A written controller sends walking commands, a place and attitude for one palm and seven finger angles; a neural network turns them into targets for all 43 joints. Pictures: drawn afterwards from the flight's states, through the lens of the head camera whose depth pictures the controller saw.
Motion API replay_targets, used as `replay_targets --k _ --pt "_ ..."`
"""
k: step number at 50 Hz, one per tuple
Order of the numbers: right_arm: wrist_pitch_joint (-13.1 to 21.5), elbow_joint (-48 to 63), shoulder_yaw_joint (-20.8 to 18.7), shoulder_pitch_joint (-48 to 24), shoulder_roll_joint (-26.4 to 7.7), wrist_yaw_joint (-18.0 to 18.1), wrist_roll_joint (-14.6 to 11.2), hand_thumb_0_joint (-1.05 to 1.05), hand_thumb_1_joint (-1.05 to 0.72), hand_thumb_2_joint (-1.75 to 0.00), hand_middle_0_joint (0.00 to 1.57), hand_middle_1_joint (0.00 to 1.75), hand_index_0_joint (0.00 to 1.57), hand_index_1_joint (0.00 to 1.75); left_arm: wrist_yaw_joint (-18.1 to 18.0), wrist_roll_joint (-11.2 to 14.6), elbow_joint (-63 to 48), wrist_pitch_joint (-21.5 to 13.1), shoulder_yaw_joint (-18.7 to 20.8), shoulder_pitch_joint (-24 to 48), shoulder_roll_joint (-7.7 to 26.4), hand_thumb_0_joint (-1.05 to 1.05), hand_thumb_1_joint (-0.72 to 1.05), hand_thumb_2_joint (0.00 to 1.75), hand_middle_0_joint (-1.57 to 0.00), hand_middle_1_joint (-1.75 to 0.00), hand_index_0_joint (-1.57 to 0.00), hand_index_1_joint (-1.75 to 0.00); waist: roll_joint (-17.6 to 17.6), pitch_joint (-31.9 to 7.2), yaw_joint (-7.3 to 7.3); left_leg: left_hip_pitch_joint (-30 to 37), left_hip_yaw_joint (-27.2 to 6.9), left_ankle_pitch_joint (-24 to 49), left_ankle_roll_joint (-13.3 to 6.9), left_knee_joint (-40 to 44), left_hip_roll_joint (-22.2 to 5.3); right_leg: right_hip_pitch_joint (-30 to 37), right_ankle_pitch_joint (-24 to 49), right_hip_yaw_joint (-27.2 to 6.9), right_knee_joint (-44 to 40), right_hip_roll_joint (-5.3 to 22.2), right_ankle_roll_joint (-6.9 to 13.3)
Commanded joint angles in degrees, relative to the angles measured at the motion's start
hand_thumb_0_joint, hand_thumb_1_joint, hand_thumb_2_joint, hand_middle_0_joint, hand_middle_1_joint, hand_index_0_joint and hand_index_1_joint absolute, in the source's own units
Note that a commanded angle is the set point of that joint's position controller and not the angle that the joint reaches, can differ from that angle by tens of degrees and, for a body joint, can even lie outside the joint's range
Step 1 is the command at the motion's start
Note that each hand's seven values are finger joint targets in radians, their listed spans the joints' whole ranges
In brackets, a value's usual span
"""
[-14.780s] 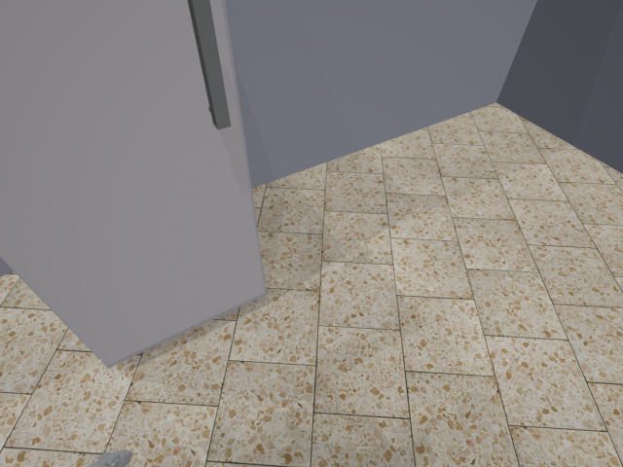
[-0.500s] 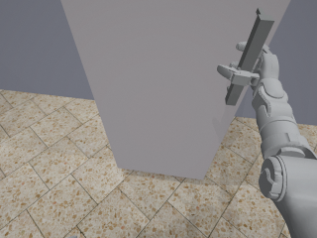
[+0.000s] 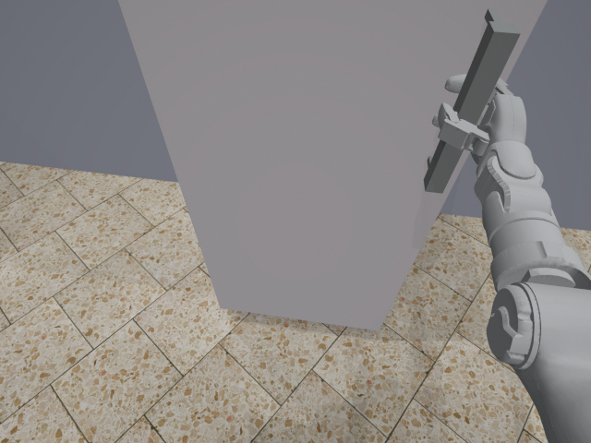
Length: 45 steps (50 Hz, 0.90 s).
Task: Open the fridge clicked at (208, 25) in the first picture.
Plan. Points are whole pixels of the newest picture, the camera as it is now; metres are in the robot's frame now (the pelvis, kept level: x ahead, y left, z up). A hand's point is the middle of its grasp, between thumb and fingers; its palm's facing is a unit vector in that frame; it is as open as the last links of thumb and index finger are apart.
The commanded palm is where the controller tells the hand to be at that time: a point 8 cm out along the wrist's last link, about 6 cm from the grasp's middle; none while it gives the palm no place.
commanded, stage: grip the handle and tug to test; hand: right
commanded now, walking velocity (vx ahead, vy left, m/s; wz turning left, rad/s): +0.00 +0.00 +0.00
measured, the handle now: (458, 112) +0.55 -0.13 +0.18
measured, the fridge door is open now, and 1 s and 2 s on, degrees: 0 1 33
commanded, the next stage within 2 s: pull the door a little, standing still in 0.50 s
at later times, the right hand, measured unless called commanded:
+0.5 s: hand (449, 125) +0.50 -0.11 +0.19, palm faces +0.01 +1.00 +0.01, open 5.9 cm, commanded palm +0.45 -0.17 +0.19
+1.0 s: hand (449, 130) +0.48 -0.11 +0.19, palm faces +0.02 +1.00 +0.01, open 6.1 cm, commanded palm +0.42 -0.16 +0.19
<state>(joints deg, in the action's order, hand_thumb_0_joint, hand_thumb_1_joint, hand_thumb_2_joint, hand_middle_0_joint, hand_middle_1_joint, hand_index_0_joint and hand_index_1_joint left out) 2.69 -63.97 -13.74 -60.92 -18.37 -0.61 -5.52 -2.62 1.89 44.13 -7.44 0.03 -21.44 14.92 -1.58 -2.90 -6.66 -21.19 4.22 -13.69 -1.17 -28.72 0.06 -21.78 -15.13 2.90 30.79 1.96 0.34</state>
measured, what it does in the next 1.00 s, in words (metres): shifts its weight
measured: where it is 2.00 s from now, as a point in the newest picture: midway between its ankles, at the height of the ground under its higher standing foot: outside the picture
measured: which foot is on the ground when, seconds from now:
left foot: down 0.00-1.00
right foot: down 0.00-1.00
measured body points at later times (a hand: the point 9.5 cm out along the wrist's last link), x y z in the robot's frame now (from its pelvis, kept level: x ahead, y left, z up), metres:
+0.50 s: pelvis +0.02 +0.00 +0.00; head +0.03 +0.00 +0.45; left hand +0.05 +0.26 -0.12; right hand +0.49 -0.16 +0.20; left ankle +0.01 +0.11 -0.73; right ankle +0.00 -0.11 -0.73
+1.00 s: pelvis +0.06 +0.00 +0.01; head +0.05 +0.02 +0.46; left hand +0.16 +0.25 -0.10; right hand +0.48 -0.16 +0.20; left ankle +0.01 +0.11 -0.73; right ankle +0.00 -0.12 -0.73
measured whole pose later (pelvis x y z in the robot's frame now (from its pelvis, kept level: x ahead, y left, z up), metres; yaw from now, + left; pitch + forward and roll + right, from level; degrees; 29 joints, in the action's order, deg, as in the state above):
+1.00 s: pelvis +0.06 +0.00 +0.01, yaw +4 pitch +4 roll +0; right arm -13.6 -25.3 -12.0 -35.3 -12.3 0.8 -8.6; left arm -2.7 3.2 37.6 -0.6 -0.1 -15.1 13.2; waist -2.0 -5.1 -2.2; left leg -10.7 0.4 -14.0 -0.9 -21.5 0.4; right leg -10.2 -14.6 4.2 23.9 1.3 0.3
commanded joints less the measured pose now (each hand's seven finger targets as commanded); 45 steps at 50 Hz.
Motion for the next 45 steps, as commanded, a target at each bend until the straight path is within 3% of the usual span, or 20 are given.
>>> replay_targets --k 1,5,8,11,14,16,17,21,22,24,26,28,30,32,33,37,41,45 --pt "3.92 11.14 -1.11 -33.41 -10.81 -0.83 0.13 0.00 -0.90 -0.90 0.45 1.40 0.45 1.40 -0.54 -0.04 -4.52 -1.99 2.65 -3.79 9.01 0.00 0.90 0.90 -0.20 -0.30 -0.20 -0.30 3.20 -17.07 -1.74 5.10 -3.21 13.09 0.44 3.21 1.30 8.16 9.71 -3.15 -2.46 -1.98 1.23" --pt "4.49 11.05 -0.70 -33.92 -10.45 -0.89 0.22 0.00 -0.90 -0.90 0.45 1.40 0.45 1.40 -0.48 0.01 -4.68 -2.32 2.58 -3.76 8.80 0.00 0.90 0.90 -0.20 -0.30 -0.20 -0.30 2.44 -17.95 -1.78 4.82 -3.35 12.55 0.43 2.95 1.26 8.18 9.20 -3.14 -2.34 -2.03 1.17" --pt "5.02 13.28 -1.46 -30.39 -10.49 -1.16 -0.25 0.00 -0.90 -0.90 0.45 1.40 0.45 1.40 -0.29 0.01 -5.44 -2.54 2.71 -3.25 8.69 0.00 0.90 0.90 -0.20 -0.30 -0.20 -0.30 0.82 -20.68 -0.15 6.60 -3.24 14.50 0.08 2.36 1.32 9.57 11.57 -3.11 -2.18 -2.06 1.01" --pt "4.45 13.01 -0.64 -28.54 -9.45 -1.46 -0.42 0.00 -0.90 -0.90 0.45 1.40 0.45 1.40 -0.22 0.09 -5.59 -2.28 2.64 -3.27 8.74 0.00 0.90 0.90 -0.20 -0.30 -0.20 -0.30 2.10 -19.13 -0.29 6.72 -3.06 14.28 0.09 2.66 1.45 8.92 11.13 -3.02 -2.47 -2.01 1.08" --pt "4.03 16.71 -1.87 -25.44 -10.58 -1.69 -1.03 0.00 -0.90 -0.90 0.45 1.40 0.45 1.40 -0.35 0.36 -6.59 -2.37 2.80 -2.13 8.79 0.00 0.90 0.90 -0.20 -0.30 -0.20 -0.30 2.20 -20.76 0.87 8.56 -3.14 15.93 0.04 2.54 1.54 9.64 12.40 -2.61 -2.70 -1.86 1.15" --pt "3.30 18.20 -0.81 -22.23 -8.59 -1.84 -1.36 0.00 -0.90 -0.90 0.45 1.40 0.45 1.40 -0.22 0.51 -7.28 -2.22 2.84 -1.53 8.69 0.00 0.90 0.90 -0.20 -0.30 -0.20 -0.30 2.54 -20.23 1.60 9.47 -3.01 16.78 -0.06 2.74 1.63 9.87 13.46 -2.36 -2.90 -1.90 1.15" --pt "3.02 19.88 -1.96 -21.51 -9.79 -1.75 -1.63 0.00 -0.90 -0.90 0.45 1.40 0.45 1.40 -0.26 0.59 -7.43 -2.20 2.86 -1.29 8.71 0.00 0.90 0.90 -0.20 -0.30 -0.20 -0.30 2.92 -20.78 1.83 10.18 -2.91 17.86 -0.01 2.67 1.63 10.15 14.34 -2.29 -3.05 -1.77 1.20" --pt "0.66 24.52 -2.56 -14.27 -9.82 -2.04 -2.02 0.00 -0.90 -0.90 0.45 1.40 0.45 1.40 -0.38 0.91 -8.84 -1.33 2.91 0.16 8.70 0.00 0.90 0.90 -0.20 -0.30 -0.20 -0.30 3.66 -21.07 3.75 14.01 -2.74 22.68 -0.18 2.65 1.68 10.73 18.60 -1.65 -3.54 -1.85 1.26" --pt "0.02 26.43 -1.21 -14.83 -8.42 -2.06 -2.16 0.00 -0.90 -0.90 0.45 1.40 0.45 1.40 -0.38 1.08 -9.11 -1.21 2.77 0.95 8.35 0.00 0.90 0.90 -0.20 -0.30 -0.20 -0.30 2.60 -20.00 3.47 13.73 -2.72 23.63 -0.10 2.72 1.59 11.17 19.43 -1.54 -3.77 -1.75 1.29" --pt "-1.32 30.21 -1.98 -10.60 -8.45 -1.95 -2.31 0.00 -0.90 -0.90 0.45 1.40 0.45 1.40 -0.40 1.23 -9.93 -0.79 3.05 1.81 8.16 0.00 0.90 0.90 -0.20 -0.30 -0.20 -0.30 1.96 -21.30 4.73 15.20 -2.67 26.17 -0.23 2.67 1.69 12.87 22.86 -1.30 -3.73 -1.64 1.32" --pt "-2.88 32.54 -3.62 -8.52 -10.17 -1.66 -2.36 0.00 -0.90 -0.90 0.45 1.40 0.45 1.40 -0.58 1.18 -10.22 -0.02 3.13 2.30 8.42 0.00 0.90 0.90 -0.20 -0.30 -0.20 -0.30 2.72 -21.64 5.26 16.90 -2.64 28.67 -0.13 2.75 1.54 13.49 25.29 -1.00 -3.89 -1.57 1.35" --pt "-4.42 36.52 -1.21 -7.81 -6.86 -1.68 -2.65 0.00 -0.90 -0.90 0.45 1.40 0.45 1.40 -0.52 1.35 -10.84 0.40 3.04 3.19 7.69 0.00 0.90 0.90 -0.20 -0.30 -0.20 -0.30 1.86 -21.76 5.24 17.59 -2.48 31.21 -0.10 2.90 1.49 14.97 28.70 -1.02 -4.07 -1.47 1.33" --pt "-6.36 37.99 -2.89 -4.00 -7.98 -1.60 -2.92 0.00 -0.90 -0.90 0.45 1.40 0.45 1.40 -0.62 1.44 -11.17 1.04 3.10 3.90 7.78 0.00 0.90 0.90 -0.20 -0.30 -0.20 -0.30 2.42 -21.61 6.16 18.48 -2.36 33.51 -0.04 2.93 1.46 15.50 31.46 -0.76 -4.00 -1.29 1.26" --pt "-7.85 36.15 0.39 -14.31 -6.55 -0.85 -2.15 0.00 -0.90 -0.90 0.45 1.40 0.45 1.40 -1.08 1.34 -9.56 1.95 2.85 3.39 7.83 0.00 0.90 0.90 -0.20 -0.30 -0.20 -0.30 3.68 -17.82 2.70 15.11 -2.32 32.09 0.42 3.60 1.39 15.23 29.24 -1.19 -3.88 -1.19 1.39" --pt "-8.74 34.94 1.28 -14.59 -4.54 -0.49 -2.02 0.00 -0.90 -0.90 0.45 1.40 0.45 1.40 -0.97 1.21 -9.40 1.97 2.99 3.26 7.46 0.00 0.90 0.90 -0.20 -0.30 -0.20 -0.30 3.25 -16.94 2.69 13.90 -2.24 31.12 0.37 3.63 1.54 15.21 28.77 -1.36 -3.65 -1.24 1.37" --pt "-10.00 39.60 0.52 -9.75 -4.23 0.25 -1.81 0.00 -0.90 -0.90 0.45 1.40 0.45 1.40 -0.92 0.91 -10.33 2.84 3.10 4.57 7.05 0.00 0.90 0.90 -0.20 -0.30 -0.20 -0.30 -0.75 -23.15 4.69 16.79 -2.46 35.16 -0.02 2.86 1.14 19.18 36.52 -1.44 -2.90 -1.36 1.11" --pt "-10.98 43.19 1.27 -2.25 -2.13 -0.19 -2.47 0.00 -0.90 -0.90 0.45 1.40 0.45 1.40 -0.66 0.90 -11.47 3.61 2.99 5.80 6.83 0.00 0.90 0.90 -0.20 -0.30 -0.20 -0.30 0.65 -24.86 6.16 19.40 -2.08 38.44 -0.17 2.65 1.10 20.97 41.73 -1.64 -2.94 -1.10 0.74" --pt "-11.89 50.00 1.75 5.25 -0.45 -1.26 -3.59 0.00 -0.90 -0.90 0.45 1.40 0.45 1.40 -0.62 1.25 -13.66 4.06 2.73 8.60 6.40 0.00 0.90 0.90 -0.20 -0.30 -0.20 -0.30 3.92 -24.38 7.60 22.41 -1.80 41.00 -0.15 3.08 1.00 20.58 41.09 -1.09 -4.13 -1.10 0.91"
